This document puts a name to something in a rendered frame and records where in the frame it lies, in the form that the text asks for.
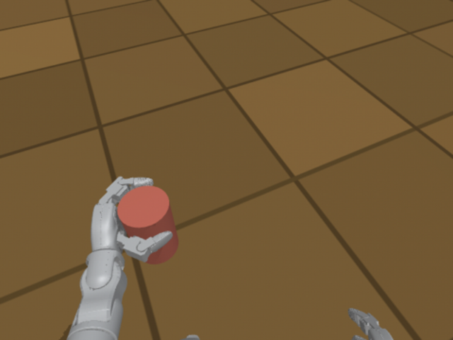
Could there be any can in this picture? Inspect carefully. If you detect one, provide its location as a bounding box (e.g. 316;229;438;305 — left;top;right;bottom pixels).
117;186;178;264

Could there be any left robot arm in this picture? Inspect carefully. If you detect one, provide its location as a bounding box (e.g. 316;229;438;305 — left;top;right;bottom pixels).
67;249;127;340

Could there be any right robot hand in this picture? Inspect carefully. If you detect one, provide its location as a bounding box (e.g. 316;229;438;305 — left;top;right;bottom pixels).
348;308;393;340

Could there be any left robot hand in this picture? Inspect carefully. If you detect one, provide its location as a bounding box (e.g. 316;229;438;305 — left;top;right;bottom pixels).
91;176;173;262

